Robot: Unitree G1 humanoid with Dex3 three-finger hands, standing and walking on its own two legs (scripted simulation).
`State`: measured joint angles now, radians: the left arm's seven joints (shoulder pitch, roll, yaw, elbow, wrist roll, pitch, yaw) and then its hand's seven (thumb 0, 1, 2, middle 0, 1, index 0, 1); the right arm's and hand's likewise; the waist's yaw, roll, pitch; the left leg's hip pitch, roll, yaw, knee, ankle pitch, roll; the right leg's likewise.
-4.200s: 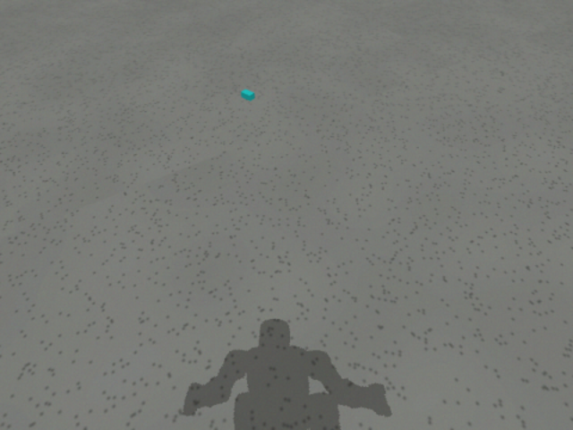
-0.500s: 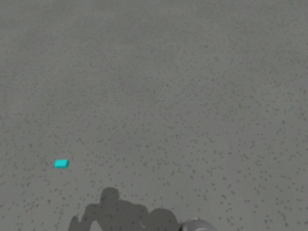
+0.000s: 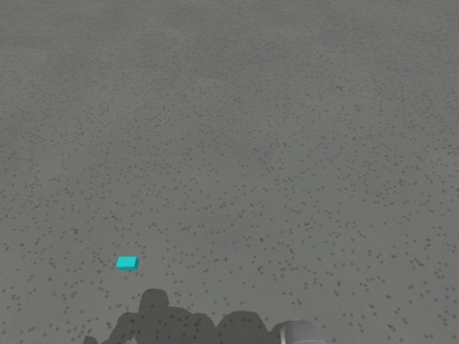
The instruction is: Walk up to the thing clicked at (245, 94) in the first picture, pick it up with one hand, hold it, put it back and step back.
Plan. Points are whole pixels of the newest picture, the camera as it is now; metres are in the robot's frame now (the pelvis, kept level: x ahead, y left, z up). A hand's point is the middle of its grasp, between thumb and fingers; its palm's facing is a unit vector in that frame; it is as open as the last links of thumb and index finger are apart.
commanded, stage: walk up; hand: left
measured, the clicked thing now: (127, 263) +0.57 +0.50 -0.72
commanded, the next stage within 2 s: none
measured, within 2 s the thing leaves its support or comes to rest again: neither
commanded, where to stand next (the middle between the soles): +0.20 +0.31 m, yaw -4 degrees
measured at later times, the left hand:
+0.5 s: hand out of the picture +0.11 +0.53 -0.11, palm faces -0.02 -0.78 -0.63, open 7.4 cm
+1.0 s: hand out of the picture +0.22 +0.62 -0.13, palm faces -0.06 -0.89 -0.44, open 7.4 cm
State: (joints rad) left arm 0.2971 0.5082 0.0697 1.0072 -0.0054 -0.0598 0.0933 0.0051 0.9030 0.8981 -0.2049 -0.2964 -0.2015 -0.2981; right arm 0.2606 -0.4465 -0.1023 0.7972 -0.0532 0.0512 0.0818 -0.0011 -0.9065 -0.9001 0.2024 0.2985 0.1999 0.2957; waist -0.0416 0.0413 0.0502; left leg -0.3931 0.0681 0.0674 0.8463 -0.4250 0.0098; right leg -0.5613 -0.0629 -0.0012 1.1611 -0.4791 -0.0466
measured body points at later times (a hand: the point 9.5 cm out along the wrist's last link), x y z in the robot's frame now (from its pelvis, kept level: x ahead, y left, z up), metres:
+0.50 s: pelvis +0.07 +0.19 -0.01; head +0.10 +0.16 +0.44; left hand +0.11 +0.56 -0.07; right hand +0.18 -0.15 -0.12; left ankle +0.11 +0.37 -0.70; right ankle +0.12 -0.03 -0.70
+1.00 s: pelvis +0.13 +0.35 +0.00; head +0.16 +0.33 +0.45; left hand +0.23 +0.66 -0.10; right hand +0.18 +0.04 -0.13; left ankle +0.14 +0.47 -0.70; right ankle +0.18 +0.23 -0.70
